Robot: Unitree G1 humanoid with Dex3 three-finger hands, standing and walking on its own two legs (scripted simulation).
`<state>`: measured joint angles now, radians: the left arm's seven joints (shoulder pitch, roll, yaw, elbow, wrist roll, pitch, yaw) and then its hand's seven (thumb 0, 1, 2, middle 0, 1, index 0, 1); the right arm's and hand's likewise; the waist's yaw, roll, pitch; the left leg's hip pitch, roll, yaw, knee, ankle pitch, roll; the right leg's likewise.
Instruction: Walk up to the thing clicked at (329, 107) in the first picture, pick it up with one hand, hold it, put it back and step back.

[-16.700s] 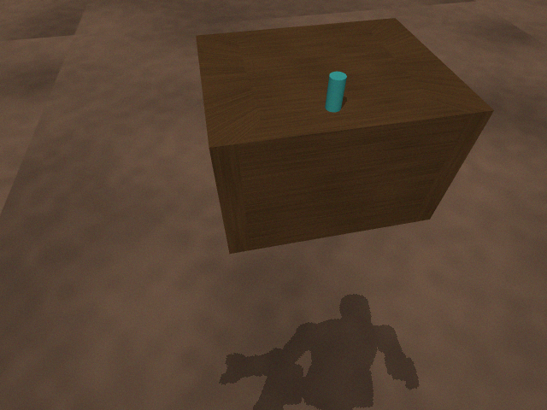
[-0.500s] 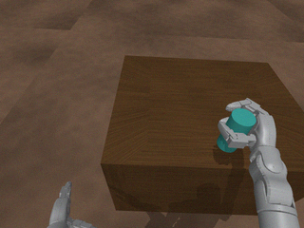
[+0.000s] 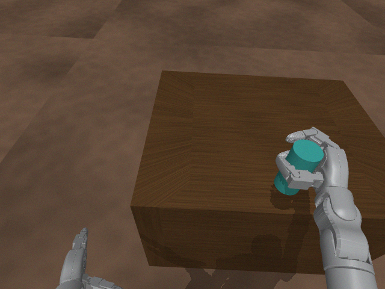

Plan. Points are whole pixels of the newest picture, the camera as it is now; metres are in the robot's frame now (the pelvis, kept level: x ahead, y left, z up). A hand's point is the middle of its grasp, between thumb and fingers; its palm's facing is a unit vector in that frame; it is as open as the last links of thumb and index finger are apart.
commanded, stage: hold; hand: right
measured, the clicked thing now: (296, 168) +0.33 -0.18 +0.10
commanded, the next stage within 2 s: crouch in 0.82 s
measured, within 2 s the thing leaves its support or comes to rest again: neither
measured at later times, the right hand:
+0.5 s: hand (299, 159) +0.33 -0.17 +0.13, palm faces +0.14 +0.99 +0.00, open 7.5 cm
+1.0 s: hand (294, 156) +0.34 -0.16 +0.13, palm faces +0.13 +0.99 +0.00, open 7.5 cm
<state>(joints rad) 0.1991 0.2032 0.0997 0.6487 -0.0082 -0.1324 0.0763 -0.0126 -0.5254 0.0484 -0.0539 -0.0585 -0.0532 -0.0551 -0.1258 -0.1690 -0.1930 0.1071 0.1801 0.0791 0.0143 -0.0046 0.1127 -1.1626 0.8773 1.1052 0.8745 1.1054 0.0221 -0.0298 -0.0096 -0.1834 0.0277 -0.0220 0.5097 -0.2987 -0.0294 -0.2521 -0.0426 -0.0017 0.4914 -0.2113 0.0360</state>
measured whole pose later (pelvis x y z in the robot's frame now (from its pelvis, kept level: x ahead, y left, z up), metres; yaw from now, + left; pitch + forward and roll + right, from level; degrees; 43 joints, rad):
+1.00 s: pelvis +0.00 +0.00 +0.00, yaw +0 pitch -2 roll +0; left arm 0.19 0.21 0.10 0.67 -0.01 -0.12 0.08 -0.01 -0.53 0.05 -0.05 -0.05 -0.05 -0.05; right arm -0.17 -0.17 -0.18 0.14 0.18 0.07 0.01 0.00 0.12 -1.17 0.88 1.10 0.88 1.10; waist 0.02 -0.04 0.00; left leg -0.17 0.03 -0.02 0.49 -0.29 -0.03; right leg -0.24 -0.04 0.00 0.48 -0.20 0.03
